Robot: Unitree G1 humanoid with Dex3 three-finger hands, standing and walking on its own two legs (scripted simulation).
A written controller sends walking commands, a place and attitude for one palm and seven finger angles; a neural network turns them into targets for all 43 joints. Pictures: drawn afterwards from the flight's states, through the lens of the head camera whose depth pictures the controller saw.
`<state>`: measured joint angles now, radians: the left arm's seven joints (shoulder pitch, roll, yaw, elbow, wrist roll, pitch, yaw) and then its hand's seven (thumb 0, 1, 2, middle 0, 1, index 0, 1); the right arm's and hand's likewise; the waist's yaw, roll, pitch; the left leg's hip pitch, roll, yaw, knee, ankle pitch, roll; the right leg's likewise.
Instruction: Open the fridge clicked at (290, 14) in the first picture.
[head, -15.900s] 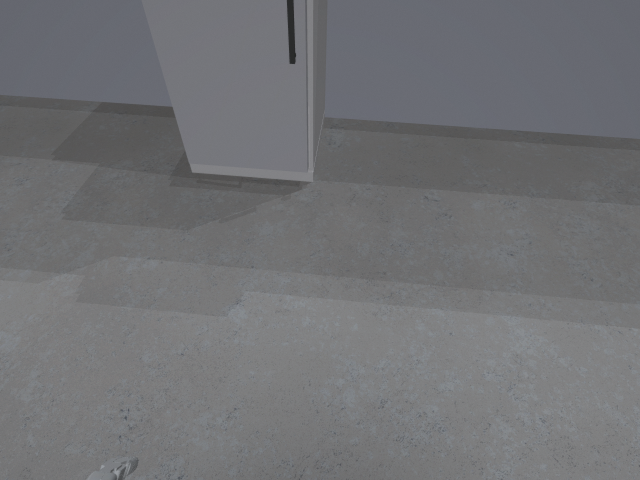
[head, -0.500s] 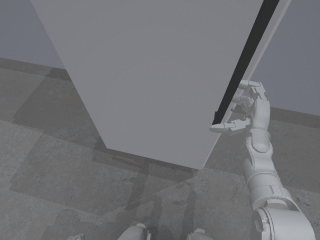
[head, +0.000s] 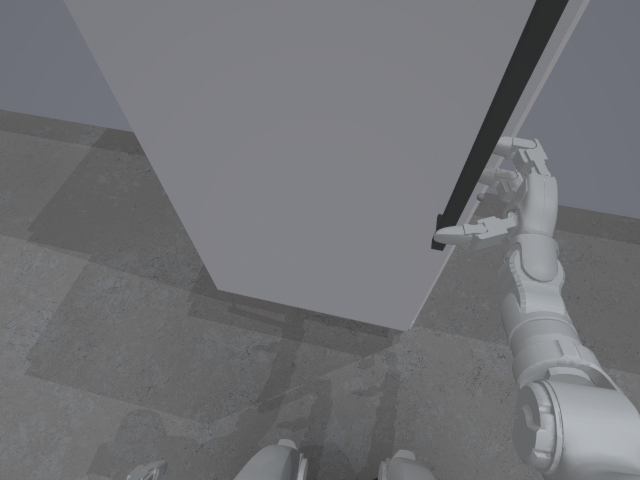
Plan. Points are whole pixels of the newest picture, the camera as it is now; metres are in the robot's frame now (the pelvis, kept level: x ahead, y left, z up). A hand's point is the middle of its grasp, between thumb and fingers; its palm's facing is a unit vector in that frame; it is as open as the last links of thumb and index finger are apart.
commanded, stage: feel for the door with the fingertips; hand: right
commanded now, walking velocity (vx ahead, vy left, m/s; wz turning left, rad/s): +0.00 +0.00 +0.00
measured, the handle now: (488, 124) +0.51 -0.11 +0.16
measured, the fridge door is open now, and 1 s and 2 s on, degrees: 0 0 0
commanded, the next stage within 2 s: slide the fingers in behind the handle in 0.02 s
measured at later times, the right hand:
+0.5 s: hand (480, 202) +0.46 -0.12 +0.08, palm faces +0.06 +1.00 +0.00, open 13.9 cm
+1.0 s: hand (466, 200) +0.47 -0.11 +0.07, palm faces +0.07 +1.00 +0.02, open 13.9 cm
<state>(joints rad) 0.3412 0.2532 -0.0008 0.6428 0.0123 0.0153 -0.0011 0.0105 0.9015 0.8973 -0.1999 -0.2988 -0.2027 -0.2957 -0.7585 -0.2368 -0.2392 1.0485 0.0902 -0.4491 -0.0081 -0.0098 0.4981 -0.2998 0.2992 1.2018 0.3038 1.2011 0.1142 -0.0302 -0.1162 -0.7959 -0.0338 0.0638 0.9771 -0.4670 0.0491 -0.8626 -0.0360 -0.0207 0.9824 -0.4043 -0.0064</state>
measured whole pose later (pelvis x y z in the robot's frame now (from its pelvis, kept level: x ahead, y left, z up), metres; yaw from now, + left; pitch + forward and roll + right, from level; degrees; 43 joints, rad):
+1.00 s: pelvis +0.01 -0.01 +0.00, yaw +1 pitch +17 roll +1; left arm 0.35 0.23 0.00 0.63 0.03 0.03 -0.02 0.01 0.90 0.90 -0.20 -0.30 -0.20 -0.30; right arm -0.72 -0.16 -0.20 1.01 0.07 -0.45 -0.10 -0.01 0.50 -0.30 0.30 1.20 0.31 1.20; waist 0.11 -0.03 -0.12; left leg -0.79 -0.03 0.05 0.97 -0.47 0.03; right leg -0.86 -0.03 -0.04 0.98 -0.42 -0.02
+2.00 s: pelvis +0.00 -0.01 +0.00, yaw +0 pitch +16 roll +1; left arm 0.36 0.24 0.01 0.64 0.03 0.02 -0.03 0.01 0.90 0.90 -0.20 -0.30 -0.20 -0.30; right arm -0.69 -0.14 -0.17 0.98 0.08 -0.46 -0.11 -0.01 0.50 -0.30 0.30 1.20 0.30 1.20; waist 0.11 -0.03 -0.13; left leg -0.77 -0.03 0.05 0.95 -0.46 0.04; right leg -0.83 -0.03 -0.03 0.96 -0.41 -0.01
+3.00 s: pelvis +0.01 +0.00 +0.00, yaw +1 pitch +16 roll +1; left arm 0.36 0.23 0.01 0.64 0.03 0.04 -0.03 0.01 0.90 0.90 -0.20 -0.30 -0.20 -0.30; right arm -0.69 -0.12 -0.17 0.96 0.06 -0.46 -0.14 0.01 -0.75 -0.82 0.43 1.40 0.42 1.40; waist 0.11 -0.03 -0.12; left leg -0.77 -0.04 0.04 0.95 -0.46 0.04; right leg -0.83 -0.03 -0.03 0.96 -0.41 -0.01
